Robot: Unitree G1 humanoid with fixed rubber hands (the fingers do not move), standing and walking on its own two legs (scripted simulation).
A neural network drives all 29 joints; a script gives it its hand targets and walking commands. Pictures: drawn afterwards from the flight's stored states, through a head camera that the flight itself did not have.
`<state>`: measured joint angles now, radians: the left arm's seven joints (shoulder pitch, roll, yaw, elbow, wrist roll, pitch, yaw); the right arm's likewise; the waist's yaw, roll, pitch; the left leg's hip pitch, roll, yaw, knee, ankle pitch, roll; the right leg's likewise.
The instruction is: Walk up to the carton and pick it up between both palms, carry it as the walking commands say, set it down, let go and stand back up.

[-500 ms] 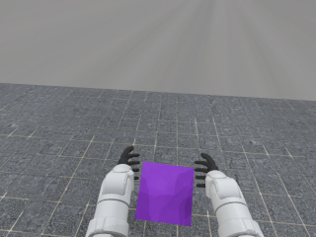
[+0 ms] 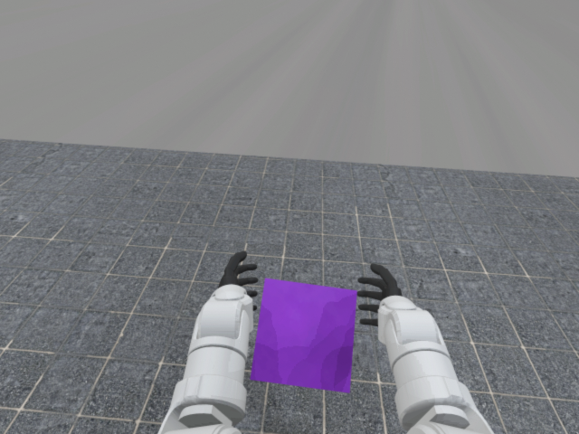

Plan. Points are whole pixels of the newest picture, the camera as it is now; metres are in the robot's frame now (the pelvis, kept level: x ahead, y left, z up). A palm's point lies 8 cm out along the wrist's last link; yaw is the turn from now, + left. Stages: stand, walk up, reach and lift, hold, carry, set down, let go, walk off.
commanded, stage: set down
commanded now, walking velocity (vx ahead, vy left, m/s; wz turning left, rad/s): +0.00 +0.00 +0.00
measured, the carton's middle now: (301, 331) +0.35 +0.04 -0.07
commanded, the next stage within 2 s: none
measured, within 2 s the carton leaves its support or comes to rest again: neither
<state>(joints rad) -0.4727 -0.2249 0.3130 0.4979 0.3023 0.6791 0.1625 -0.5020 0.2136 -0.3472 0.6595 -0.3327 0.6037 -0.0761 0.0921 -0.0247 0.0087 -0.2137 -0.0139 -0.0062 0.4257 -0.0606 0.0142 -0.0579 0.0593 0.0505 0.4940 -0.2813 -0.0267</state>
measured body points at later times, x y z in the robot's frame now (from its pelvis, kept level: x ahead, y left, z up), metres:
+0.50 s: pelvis +0.02 -0.01 +0.00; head +0.02 +0.00 +0.45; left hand +0.33 +0.14 -0.02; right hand +0.35 -0.10 -0.01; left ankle +0.12 +0.10 -0.73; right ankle +0.00 -0.11 -0.73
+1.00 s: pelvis -0.01 -0.01 -0.04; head +0.12 +0.03 +0.38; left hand +0.33 +0.14 -0.12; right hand +0.35 -0.09 -0.11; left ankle +0.12 +0.10 -0.73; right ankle +0.00 -0.11 -0.73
